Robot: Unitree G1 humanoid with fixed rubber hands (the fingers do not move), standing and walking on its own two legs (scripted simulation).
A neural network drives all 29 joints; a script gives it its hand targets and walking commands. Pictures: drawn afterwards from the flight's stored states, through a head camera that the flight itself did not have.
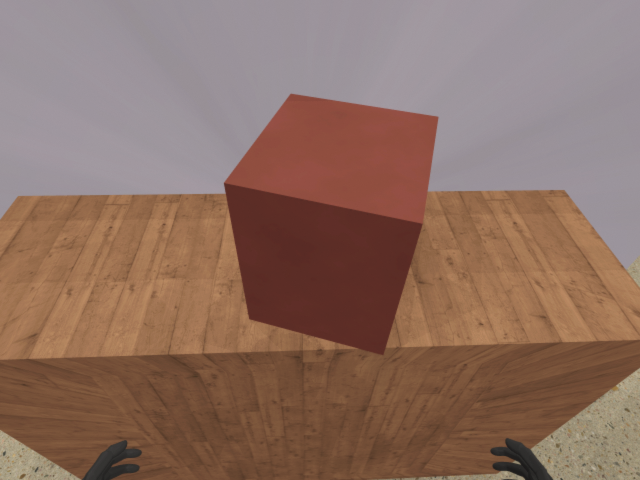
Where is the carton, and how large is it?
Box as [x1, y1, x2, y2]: [224, 94, 437, 354]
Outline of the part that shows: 290,94 224,182 249,318 383,354 422,224 437,117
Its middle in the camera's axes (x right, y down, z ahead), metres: +0.03 -0.03 +0.54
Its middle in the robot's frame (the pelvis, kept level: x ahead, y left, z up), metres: +0.44 -0.04 +0.10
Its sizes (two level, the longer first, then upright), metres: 0.210 0.200 0.250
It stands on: a pedestal, 0.74 m high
